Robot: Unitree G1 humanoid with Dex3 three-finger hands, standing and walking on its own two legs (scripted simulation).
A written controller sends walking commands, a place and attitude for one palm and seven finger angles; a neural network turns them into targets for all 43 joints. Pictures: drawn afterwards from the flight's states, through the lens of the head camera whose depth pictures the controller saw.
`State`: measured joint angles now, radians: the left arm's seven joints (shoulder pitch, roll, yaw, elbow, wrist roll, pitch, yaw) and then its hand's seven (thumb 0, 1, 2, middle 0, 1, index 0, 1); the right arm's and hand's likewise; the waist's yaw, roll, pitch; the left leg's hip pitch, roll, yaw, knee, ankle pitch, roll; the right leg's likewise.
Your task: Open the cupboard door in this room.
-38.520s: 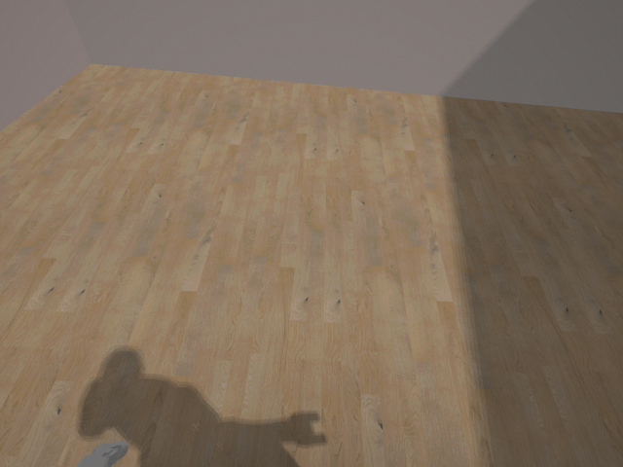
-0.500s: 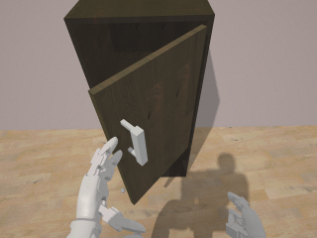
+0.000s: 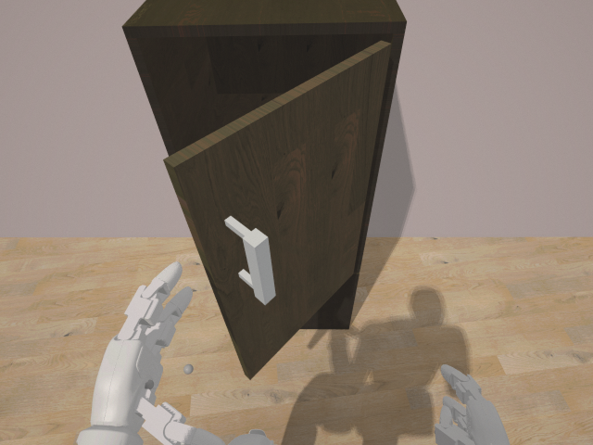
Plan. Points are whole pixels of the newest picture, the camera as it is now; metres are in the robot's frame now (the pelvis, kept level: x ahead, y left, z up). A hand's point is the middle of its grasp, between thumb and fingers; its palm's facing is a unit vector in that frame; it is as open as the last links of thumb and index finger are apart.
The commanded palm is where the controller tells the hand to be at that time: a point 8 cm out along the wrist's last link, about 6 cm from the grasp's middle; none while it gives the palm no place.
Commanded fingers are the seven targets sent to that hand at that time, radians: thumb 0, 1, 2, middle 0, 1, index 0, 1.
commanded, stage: draw the hand back to the body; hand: left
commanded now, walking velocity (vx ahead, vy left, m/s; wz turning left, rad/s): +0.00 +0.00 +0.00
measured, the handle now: (250, 261) +0.33 +0.08 +0.09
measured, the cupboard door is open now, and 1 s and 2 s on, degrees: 48 48 48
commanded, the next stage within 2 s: step back with the hand held close in 1.46 s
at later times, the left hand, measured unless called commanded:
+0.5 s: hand (96, 344) +0.19 +0.21 +0.15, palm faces +0.15 -0.97 -0.21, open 15.6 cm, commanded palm +0.16 +0.26 +0.17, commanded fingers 0.00 -0.08 0.48 -0.17 -0.30 -0.17 -0.30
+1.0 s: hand (8, 285) +0.22 +0.28 +0.20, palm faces +0.37 -0.84 -0.40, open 10.0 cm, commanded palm +0.17 +0.32 +0.22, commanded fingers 0.00 0.80 0.86 -0.20 -0.30 -0.20 -0.30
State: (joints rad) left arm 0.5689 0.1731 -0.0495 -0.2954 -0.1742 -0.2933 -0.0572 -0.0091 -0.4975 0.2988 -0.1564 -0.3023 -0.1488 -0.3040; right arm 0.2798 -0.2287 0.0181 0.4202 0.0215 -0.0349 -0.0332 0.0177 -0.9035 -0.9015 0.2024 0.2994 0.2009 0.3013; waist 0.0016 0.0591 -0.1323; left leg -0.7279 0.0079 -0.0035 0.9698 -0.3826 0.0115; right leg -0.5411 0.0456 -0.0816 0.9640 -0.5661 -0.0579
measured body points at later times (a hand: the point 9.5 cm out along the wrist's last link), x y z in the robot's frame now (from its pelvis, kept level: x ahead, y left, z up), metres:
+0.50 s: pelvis +0.01 +0.03 +0.03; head +0.00 +0.02 +0.48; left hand +0.18 +0.26 +0.16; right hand +0.20 -0.19 -0.03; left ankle +0.06 +0.11 -0.68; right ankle -0.04 -0.08 -0.68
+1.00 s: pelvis +0.03 +0.03 +0.06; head +0.01 +0.02 +0.51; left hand +0.20 +0.32 +0.22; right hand +0.21 -0.19 -0.02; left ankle +0.06 +0.11 -0.68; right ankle -0.04 -0.08 -0.68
